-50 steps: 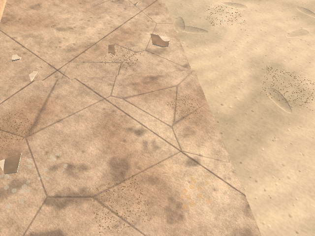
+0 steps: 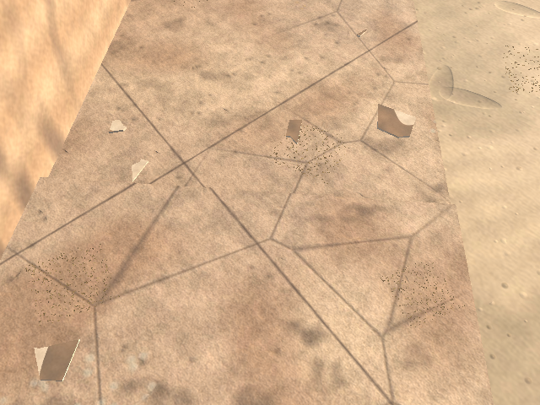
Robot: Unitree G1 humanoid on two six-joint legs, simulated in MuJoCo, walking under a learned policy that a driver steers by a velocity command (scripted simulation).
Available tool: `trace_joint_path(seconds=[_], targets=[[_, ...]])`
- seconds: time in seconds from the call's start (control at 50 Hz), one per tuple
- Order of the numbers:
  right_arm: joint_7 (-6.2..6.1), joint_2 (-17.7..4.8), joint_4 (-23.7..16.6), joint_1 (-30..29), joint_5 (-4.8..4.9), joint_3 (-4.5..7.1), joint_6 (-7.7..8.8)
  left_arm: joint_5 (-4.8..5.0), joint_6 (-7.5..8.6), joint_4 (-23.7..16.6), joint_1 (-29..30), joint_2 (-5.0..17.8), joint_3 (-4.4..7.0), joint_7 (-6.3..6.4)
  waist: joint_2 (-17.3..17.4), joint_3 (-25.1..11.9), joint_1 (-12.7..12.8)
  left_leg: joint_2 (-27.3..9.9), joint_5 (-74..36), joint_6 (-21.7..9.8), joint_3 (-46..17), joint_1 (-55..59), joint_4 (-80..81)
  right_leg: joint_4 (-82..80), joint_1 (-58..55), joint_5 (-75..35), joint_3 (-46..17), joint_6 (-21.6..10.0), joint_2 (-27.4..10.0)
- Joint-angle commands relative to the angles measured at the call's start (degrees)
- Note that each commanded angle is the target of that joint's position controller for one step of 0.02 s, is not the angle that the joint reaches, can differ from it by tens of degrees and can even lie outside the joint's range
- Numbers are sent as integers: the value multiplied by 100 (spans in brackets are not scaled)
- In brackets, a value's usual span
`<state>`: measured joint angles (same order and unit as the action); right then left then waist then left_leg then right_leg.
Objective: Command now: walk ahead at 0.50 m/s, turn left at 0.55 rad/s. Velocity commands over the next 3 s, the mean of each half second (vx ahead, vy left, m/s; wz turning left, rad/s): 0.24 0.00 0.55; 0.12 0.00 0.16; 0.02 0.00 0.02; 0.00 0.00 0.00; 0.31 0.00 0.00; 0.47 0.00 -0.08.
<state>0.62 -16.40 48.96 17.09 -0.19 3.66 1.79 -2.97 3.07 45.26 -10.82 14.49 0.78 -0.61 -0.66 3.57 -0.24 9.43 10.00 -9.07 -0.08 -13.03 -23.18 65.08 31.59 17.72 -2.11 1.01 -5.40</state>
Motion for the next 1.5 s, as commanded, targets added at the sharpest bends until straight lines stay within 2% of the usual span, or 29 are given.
trace_joint_path(seconds=[0.02,0.06,0.1,0.2,0.24,0.28,0.3,0.32,0.34,0.36,0.38,0.4,0.44,0.5,0.54,0.6,0.66,0.7,0.72,0.74,0.76,0.78,0.82,0.88,0.94,0.96,1.02,1.1,1.5], targets=[[-25,-774,-331,97,14,182,163,-27,-133,-312,-246,432,102,-25,118,-207,161,-1449,-1472,-759,-1575,-113,1165,-561,184,-511,200,219,-69],[-40,-786,-281,345,23,187,135,7,-151,-513,269,453,107,0,186,-40,-2,-1382,-2496,-543,-1528,30,990,-1115,441,-949,257,306,-5],[-65,-804,-244,564,35,203,87,40,-147,-624,519,426,84,11,295,-203,-131,-1250,-3780,-246,-1356,322,565,-1579,383,-1245,311,297,179],[-189,-806,-250,923,-30,224,-92,153,-120,-902,1123,509,33,57,501,-442,-425,-1266,-4364,20,-1729,1179,-138,-2420,405,-1300,199,152,595],[-234,-832,-349,754,-85,240,-137,175,-64,-881,941,622,38,94,564,-483,-310,-1268,-4355,118,-1967,1236,-510,-2968,-61,-1104,48,17,731],[-218,-931,-524,276,-61,262,-73,171,24,-676,145,838,102,179,626,-699,130,-1047,-4330,377,-2108,910,-1179,-3849,-1341,-1324,-12,-222,846],[-160,-862,-634,49,42,232,1,118,126,-552,-546,991,148,244,388,-1012,521,-802,-3635,544,-2009,368,-2092,-4352,-2563,-2353,-309,-419,355],[-158,-342,-838,368,134,102,50,80,138,-588,-1040,1351,204,325,-639,-1832,462,-339,173,697,-1256,-514,-3672,-3840,-4011,-4821,-1557,-775,-1374],[-210,-512,-888,1203,185,165,-40,208,-22,-703,-768,1521,293,299,-1633,-2688,19,277,3066,753,-725,-1287,-4763,-3861,-4486,-5977,-3190,-1753,-2412],[-248,-818,-564,1243,-58,200,-186,254,-127,-844,-383,1011,237,262,-569,-2160,-108,-251,2585,791,-719,-1546,-5241,-3997,-3747,-4842,-2952,-1794,-2186],[-185,-839,-585,740,-139,217,-254,254,-156,-916,-126,586,112,261,-143,-1421,-37,-364,2165,885,-625,-1574,-5233,-4220,-3024,-4009,-2130,-1594,-1693],[-126,-742,-642,546,-134,220,-322,204,-200,-933,129,441,55,269,-146,-1039,-136,-512,1934,971,-550,-1536,-5040,-4488,-2512,-3302,-1544,-1358,-1325],[5,-543,-670,529,-163,163,-463,132,-187,-824,92,578,96,260,-671,-714,-158,-592,1549,1055,-415,-1280,-4838,-4844,-1820,-2448,-844,-1236,-828],[139,-441,-776,390,-170,96,-473,87,-94,-687,-116,683,182,136,-745,-756,-121,-632,1331,921,-358,-1307,-4230,-5360,-1698,-59,-864,-1254,-731],[196,-375,-843,135,-218,39,-438,114,-52,-606,-218,755,231,86,-738,-623,-59,-710,1211,848,-313,-1389,-3576,-5640,-1703,738,-959,-1258,-815],[168,-146,-890,-219,-201,-100,-366,124,-36,-483,-300,768,263,32,-602,-444,11,-786,1215,793,-105,-909,-2422,-5554,-1531,-40,-570,-1257,-759],[85,-122,-880,-280,-150,-173,-294,121,-123,-327,-537,864,314,-23,-701,-561,90,-705,1216,733,183,-306,-1466,-5209,-1547,-510,-411,-1305,-725],[26,-38,-757,-11,-148,-226,-212,195,-216,-271,-518,772,281,-19,-559,-563,-132,-650,507,609,239,621,-245,-4763,-1158,-509,-251,-1071,-577],[-13,-109,-732,30,-177,-237,-164,179,-221,-262,-559,573,219,-14,-352,-549,-175,-846,354,546,-120,1068,272,-4494,-848,-466,-151,-771,-445],[-75,-399,-778,97,-268,-225,-112,147,-196,-368,-616,178,113,-53,533,-630,-105,-1993,623,415,-1486,1297,991,-3647,-556,-20,265,-401,-59],[-135,-913,-840,-204,-179,-96,-146,215,-209,-463,-763,3,35,-8,1339,-306,88,-2789,816,-99,-2423,397,1286,-3449,-489,723,700,-194,596],[-163,-637,-784,-302,-164,-137,-143,166,-284,-360,-582,411,133,30,988,6,-53,-2616,806,-282,-2181,-75,1191,-3047,-885,773,352,-178,376],[-192,-227,-751,-694,-142,-292,-101,202,-335,-266,-655,391,153,35,964,26,164,-2143,-73,-85,-1549,-48,1053,-3179,-1133,492,291,-159,443],[-250,-157,-605,-700,-33,-329,-3,184,-303,-12,-980,229,107,88,723,-539,295,-1776,-2124,131,-886,403,335,-3875,-1941,-461,368,-80,495],[-230,-73,-434,-415,-12,-329,9,173,-230,32,-824,506,123,145,422,-535,114,-1439,-623,492,-865,37,241,-4314,-2603,-1658,-127,-60,-23],[-212,-76,-328,-211,-9,-293,-30,240,-254,159,-775,676,191,136,-44,-194,-23,-1231,-332,523,-717,111,377,-4122,-2162,-1612,-123,-162,19],[-252,-169,-80,-249,-35,-257,-59,237,-274,308,-772,338,128,161,-104,-113,112,-1327,-1001,521,-716,354,202,-4275,-2143,-1740,-108,-183,49],[-273,-132,179,-254,-7,-244,-34,259,-270,535,-731,352,152,228,-20,-374,119,-1354,-1428,541,-679,558,209,-4267,-2497,-2108,-103,-219,9],[-352,20,1266,28,-22,-322,-108,229,-375,1596,-644,157,84,288,88,-10,85,-1386,-854,567,-641,502,552,-4536,-2528,-1631,-129,-260,-4]])
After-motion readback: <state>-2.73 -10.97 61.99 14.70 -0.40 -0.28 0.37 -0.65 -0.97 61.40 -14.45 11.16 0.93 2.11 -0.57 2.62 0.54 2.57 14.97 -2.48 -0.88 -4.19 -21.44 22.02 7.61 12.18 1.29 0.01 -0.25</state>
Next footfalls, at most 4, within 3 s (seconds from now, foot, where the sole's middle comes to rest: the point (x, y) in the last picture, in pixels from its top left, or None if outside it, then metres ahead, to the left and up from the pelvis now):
0.30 right None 0.34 -0.10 -0.77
0.74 left None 0.24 0.09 -0.77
2.30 right None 0.41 -0.08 -0.77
2.78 left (213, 318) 0.69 0.17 -0.77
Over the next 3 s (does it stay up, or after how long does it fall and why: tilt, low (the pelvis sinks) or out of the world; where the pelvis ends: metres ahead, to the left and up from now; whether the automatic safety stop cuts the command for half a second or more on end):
stays up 0.66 0.11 0.01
